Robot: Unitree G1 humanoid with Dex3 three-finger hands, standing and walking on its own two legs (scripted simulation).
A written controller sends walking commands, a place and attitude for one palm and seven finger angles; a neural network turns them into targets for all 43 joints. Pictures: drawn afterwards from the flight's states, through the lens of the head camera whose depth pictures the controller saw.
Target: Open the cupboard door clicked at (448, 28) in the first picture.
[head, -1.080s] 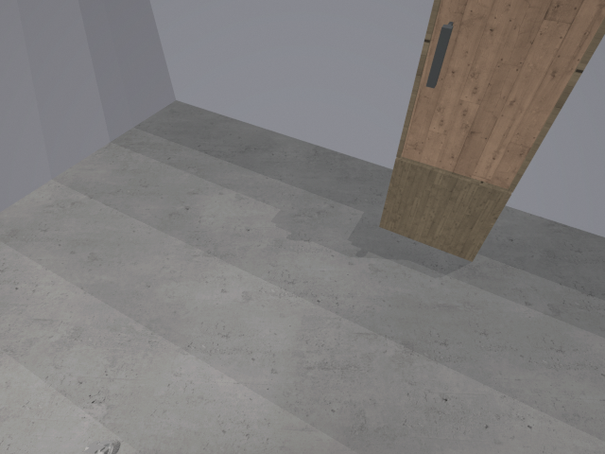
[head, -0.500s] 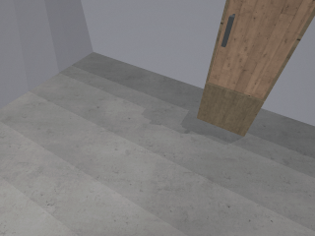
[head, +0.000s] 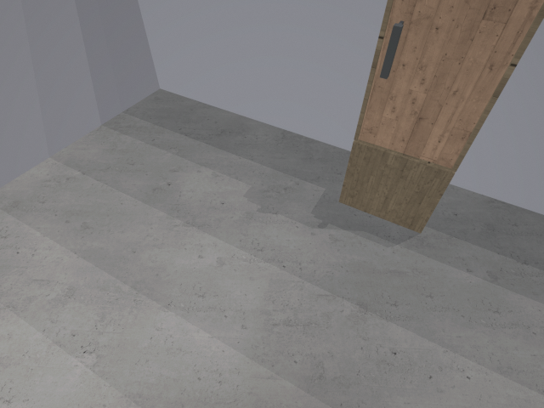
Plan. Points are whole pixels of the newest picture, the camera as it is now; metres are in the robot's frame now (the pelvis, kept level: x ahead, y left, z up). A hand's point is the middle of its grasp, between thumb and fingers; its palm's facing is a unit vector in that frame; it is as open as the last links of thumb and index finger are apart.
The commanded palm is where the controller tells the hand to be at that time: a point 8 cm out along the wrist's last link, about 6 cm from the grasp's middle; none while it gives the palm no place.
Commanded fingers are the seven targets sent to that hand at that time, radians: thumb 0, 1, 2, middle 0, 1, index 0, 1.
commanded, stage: look at it before walking up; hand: left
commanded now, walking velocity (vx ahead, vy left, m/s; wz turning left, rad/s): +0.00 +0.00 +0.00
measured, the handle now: (392, 50) +1.16 -0.33 +0.04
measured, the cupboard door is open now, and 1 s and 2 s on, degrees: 0 0 0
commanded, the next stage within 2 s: walk to a spot facing it in 0.36 s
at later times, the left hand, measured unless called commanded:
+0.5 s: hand out of the picture +0.09 +0.25 -0.15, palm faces -0.03 -0.94 -0.34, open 7.4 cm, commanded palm none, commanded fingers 0.00 0.90 0.90 -0.20 -0.30 -0.20 -0.30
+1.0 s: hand out of the picture +0.15 +0.14 -0.18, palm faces -0.16 -0.97 -0.20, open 7.3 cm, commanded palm none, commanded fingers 0.00 0.90 0.90 -0.20 -0.30 -0.20 -0.30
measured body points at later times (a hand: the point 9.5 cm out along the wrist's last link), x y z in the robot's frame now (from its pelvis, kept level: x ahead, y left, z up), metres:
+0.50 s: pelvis +0.01 +0.00 +0.00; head +0.02 +0.00 +0.45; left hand +0.09 +0.30 -0.13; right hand +0.10 -0.30 -0.13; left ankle +0.01 +0.13 -0.74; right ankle +0.01 -0.12 -0.74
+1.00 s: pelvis +0.12 -0.04 -0.01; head +0.13 -0.05 +0.44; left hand +0.16 +0.19 -0.16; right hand +0.07 -0.29 -0.17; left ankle +0.11 +0.10 -0.66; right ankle +0.07 -0.11 -0.74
